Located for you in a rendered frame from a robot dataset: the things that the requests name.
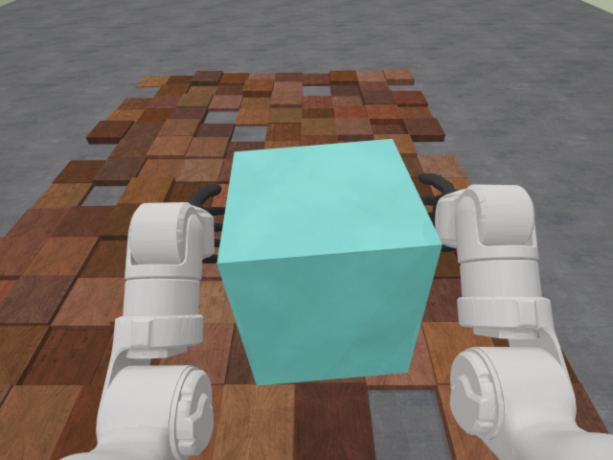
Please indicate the left robot upper arm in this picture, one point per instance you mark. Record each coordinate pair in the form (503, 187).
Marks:
(158, 412)

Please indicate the right robot upper arm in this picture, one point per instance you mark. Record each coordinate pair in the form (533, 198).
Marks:
(519, 401)

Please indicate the left robot forearm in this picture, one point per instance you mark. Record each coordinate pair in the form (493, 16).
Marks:
(166, 244)

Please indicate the right robot forearm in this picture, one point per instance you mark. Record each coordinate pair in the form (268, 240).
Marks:
(492, 227)

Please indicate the left robot hand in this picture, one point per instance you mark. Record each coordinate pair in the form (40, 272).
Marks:
(197, 200)

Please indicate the right robot hand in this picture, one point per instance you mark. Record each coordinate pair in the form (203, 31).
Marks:
(445, 187)

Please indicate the carton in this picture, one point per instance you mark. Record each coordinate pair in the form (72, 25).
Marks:
(327, 255)

